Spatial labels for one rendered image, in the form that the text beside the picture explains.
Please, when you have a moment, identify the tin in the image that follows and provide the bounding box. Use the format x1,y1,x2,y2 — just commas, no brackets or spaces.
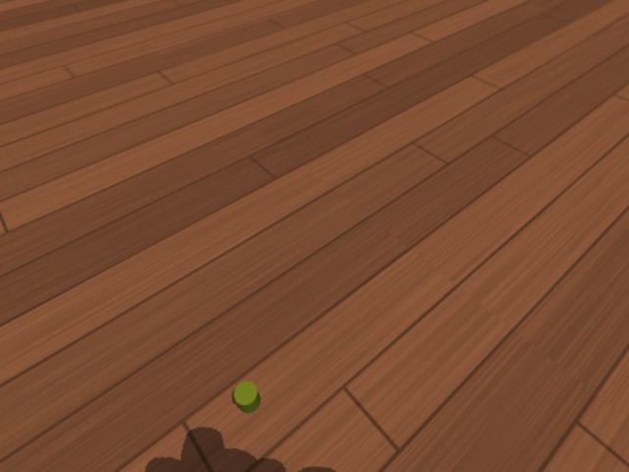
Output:
234,382,260,413

